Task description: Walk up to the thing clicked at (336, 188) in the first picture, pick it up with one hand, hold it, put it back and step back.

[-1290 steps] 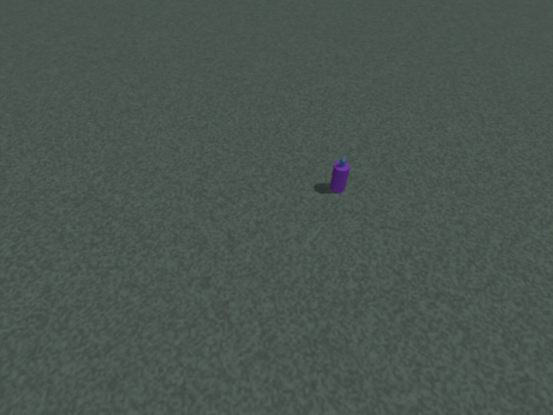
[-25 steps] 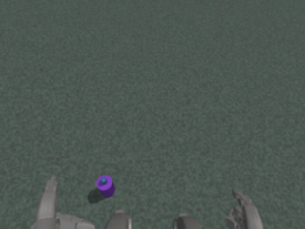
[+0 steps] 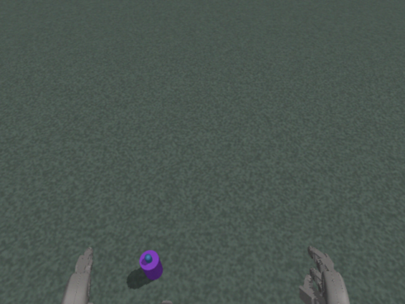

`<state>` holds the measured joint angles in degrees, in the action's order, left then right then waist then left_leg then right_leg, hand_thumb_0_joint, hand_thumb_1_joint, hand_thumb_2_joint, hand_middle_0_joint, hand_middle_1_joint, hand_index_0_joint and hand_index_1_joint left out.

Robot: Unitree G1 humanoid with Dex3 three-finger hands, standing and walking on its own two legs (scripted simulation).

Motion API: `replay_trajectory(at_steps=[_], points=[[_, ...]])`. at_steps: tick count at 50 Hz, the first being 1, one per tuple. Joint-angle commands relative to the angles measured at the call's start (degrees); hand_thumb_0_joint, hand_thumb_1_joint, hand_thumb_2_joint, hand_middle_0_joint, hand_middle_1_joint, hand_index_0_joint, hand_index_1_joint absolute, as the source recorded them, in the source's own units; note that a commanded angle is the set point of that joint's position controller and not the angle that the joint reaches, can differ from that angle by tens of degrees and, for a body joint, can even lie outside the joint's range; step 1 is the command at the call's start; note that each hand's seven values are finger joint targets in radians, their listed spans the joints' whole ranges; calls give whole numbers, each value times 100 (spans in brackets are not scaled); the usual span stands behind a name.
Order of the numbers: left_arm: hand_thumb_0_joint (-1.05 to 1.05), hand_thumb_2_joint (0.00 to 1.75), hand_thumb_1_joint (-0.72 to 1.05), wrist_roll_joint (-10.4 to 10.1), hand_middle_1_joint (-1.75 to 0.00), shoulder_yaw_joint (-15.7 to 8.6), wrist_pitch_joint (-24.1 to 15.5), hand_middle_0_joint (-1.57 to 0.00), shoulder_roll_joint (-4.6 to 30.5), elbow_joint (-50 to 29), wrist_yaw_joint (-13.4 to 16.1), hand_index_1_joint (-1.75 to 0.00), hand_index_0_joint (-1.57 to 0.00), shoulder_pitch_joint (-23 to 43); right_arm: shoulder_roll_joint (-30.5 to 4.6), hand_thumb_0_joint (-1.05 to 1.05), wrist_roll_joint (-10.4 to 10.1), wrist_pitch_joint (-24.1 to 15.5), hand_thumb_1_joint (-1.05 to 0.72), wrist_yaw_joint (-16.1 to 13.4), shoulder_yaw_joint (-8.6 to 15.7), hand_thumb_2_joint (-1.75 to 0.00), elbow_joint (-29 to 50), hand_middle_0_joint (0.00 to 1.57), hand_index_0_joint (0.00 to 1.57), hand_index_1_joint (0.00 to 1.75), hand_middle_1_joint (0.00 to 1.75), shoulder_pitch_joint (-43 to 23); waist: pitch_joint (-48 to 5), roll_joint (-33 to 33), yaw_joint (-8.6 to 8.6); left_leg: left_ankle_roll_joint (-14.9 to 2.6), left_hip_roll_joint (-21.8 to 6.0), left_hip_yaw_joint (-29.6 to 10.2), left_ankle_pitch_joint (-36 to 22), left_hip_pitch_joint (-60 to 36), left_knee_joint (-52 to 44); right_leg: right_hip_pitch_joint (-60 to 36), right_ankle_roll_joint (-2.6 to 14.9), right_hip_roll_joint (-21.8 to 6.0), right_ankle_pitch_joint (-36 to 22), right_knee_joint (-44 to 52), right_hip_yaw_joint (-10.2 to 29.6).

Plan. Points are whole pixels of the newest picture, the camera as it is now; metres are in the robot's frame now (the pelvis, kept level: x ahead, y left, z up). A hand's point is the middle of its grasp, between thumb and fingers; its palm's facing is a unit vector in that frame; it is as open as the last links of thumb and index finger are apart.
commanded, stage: home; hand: left
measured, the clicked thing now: (151, 264) +0.38 +0.22 -0.62
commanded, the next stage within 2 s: stand in 1.42 s
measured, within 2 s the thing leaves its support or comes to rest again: neither
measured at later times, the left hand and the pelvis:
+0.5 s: hand (119, 297) +0.16 +0.17 -0.05, palm faces +0.10 -0.95 -0.29, open 17.5 cm; pelvis +0.00 -0.01 +0.00, yaw +0 degrees
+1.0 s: hand (118, 293) +0.17 +0.17 -0.05, palm faces +0.10 -0.95 -0.28, open 17.5 cm; pelvis +0.00 -0.01 +0.00, yaw +0 degrees
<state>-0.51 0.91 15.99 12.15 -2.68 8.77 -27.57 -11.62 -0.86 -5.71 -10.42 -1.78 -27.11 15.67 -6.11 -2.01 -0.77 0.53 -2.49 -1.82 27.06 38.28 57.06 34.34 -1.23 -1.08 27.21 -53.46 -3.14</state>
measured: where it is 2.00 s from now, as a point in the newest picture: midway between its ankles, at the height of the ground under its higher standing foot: outside the picture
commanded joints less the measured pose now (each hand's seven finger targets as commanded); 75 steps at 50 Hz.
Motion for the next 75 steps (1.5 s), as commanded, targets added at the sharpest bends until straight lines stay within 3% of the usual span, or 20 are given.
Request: replay_trajectory(at_steps=[1,5,7,17,24,33,35,40,42,45,47,52,54,56,58,60,63,73,74,75], points=[[0,4,-58,46,-5,-345,-311,-5,538,-948,23,-5,-5,86,-693,0,32,-351,-90,-64,324,-90,798,20,20,30,30,-314,-592,-14,-72,-35,162,105,-1126,-722,-1012,-216,140,263,-1049,889,-106],[0,4,-58,38,-5,-371,-373,-5,626,-1256,13,-5,-5,348,-721,0,34,-359,-90,-55,335,-90,811,20,20,30,30,-346,-655,-181,-36,-21,168,117,-1142,-740,-1046,-275,154,245,-1063,905,-92],[0,3,-59,37,-5,-356,-322,-4,536,-843,-4,-5,-4,76,-729,0,24,-364,-90,-49,339,-90,778,20,20,30,30,-319,-575,27,-63,-44,165,128,-1238,-720,-1007,-246,137,252,-1163,915,-87],[0,2,-60,31,-5,-388,-361,-4,557,-855,-32,-5,-4,60,-711,0,20,-403,-90,-49,335,-90,789,20,20,30,30,-347,-573,105,-36,-69,174,165,-1105,-711,-1002,-257,117,229,-1077,992,-52],[0,4,-57,19,-5,-333,-382,-5,525,-867,-55,-5,-5,185,-665,0,12,-440,-90,-31,289,-90,760,20,20,30,30,-376,-363,78,-52,-83,194,198,-657,-594,-1065,-105,111,207,-655,1098,-17],[0,5,-57,33,-5,-317,-369,-5,482,-773,-70,-5,-5,143,-650,0,34,-456,-90,-67,283,-90,699,20,20,30,30,-332,-524,150,-96,-87,178,180,-1055,-681,-974,-218,93,214,-1065,1010,-32],[0,5,-56,32,-5,-466,-392,-5,678,-1066,-51,-5,-5,309,-672,0,22,-453,-90,-76,314,-90,689,20,20,30,30,-318,-683,-17,-9,-72,183,200,-1197,-765,-976,-298,109,202,-1190,970,-14],[0,4,-57,25,-5,-302,-352,-5,422,-726,-75,-5,-5,113,-634,0,29,-464,-90,-65,281,-90,684,20,20,30,30,-358,-549,49,-44,-67,180,171,-1113,-710,-1018,-272,115,214,-1094,980,-48],[0,5,-56,43,-5,-448,-376,-5,656,-1087,-54,-5,-5,286,-690,0,31,-457,-90,-82,327,-90,684,20,20,30,30,-311,-792,12,-47,-61,166,172,-1404,-883,-968,-379,112,224,-1375,936,-41],[0,4,-57,34,-5,-259,-317,-5,362,-622,-85,-5,-5,0,-636,0,38,-465,-90,-63,284,-90,658,20,20,30,30,-337,-459,59,-70,-58,161,171,-1280,-776,-1012,-228,117,237,-1245,949,-70],[0,4,-58,33,-5,-426,-362,-5,612,-1058,-51,-5,-5,341,-676,0,28,-459,-90,-72,312,-90,688,20,20,30,30,-369,-655,48,-23,-65,162,158,-1309,-827,-1014,-326,120,226,-1264,968,-61],[0,4,-57,30,-5,-231,-294,-5,320,-574,-67,-5,-5,-12,-638,0,32,-480,-90,-59,284,-90,658,20,20,30,30,-358,-475,46,-37,-49,157,139,-1354,-784,-1039,-289,126,244,-1287,921,-104],[0,5,-56,46,-5,-503,-357,-5,660,-1057,-38,-5,-5,270,-689,0,39,-457,-90,-67,340,-90,703,20,20,30,30,-346,-778,43,-6,-55,157,163,-1547,-906,-973,-450,121,223,-1500,922,-57],[0,4,-58,45,-5,-347,-326,-5,511,-857,-61,-5,-5,152,-672,0,46,-467,-90,-64,317,-90,672,20,20,30,30,-335,-601,23,-44,-54,167,175,-1531,-850,-964,-376,112,217,-1505,923,-57],[0,5,-57,40,-5,-236,-292,-5,286,-545,-68,-5,-5,3,-627,0,45,-465,-90,-55,302,-90,655,20,20,30,30,-330,-484,170,-66,-58,151,152,-1409,-797,-1018,-290,116,245,-1370,921,-100],[0,3,-59,48,-5,-440,-350,-5,605,-994,-42,-5,-4,337,-675,0,54,-452,-90,-61,324,-90,666,20,20,30,30,-333,-659,-81,-27,-41,160,143,-1380,-876,-1043,-361,136,232,-1301,931,-87],[0,5,-56,38,-5,-300,-305,-5,435,-750,-56,-5,-5,168,-671,0,38,-471,-90,-55,304,-90,671,20,20,30,30,-352,-445,-23,-79,-45,149,151,-1265,-821,-1081,-228,139,237,-1195,939,-84],[0,4,-57,48,-5,-330,-338,-5,491,-822,-49,-5,-5,222,-720,0,53,-491,-90,-60,335,-90,720,20,20,30,30,-368,-397,-18,-16,-35,143,121,-821,-736,-1210,-138,164,259,-740,974,-119],[0,4,-58,48,-5,-195,-329,-5,325,-615,-79,-5,-5,90,-640,0,59,-494,-90,-52,277,-90,718,20,20,30,30,-366,-359,102,-59,-57,160,146,-863,-702,-1150,-145,138,244,-802,1027,-103],[0,5,-55,31,-6,-377,-367,-5,566,-1037,-54,-6,-5,382,-727,0,52,-503,-90,-60,344,-90,738,20,20,30,30,-371,-501,53,-39,-64,161,149,-918,-736,-1119,-228,139,222,-865,1025,-79]])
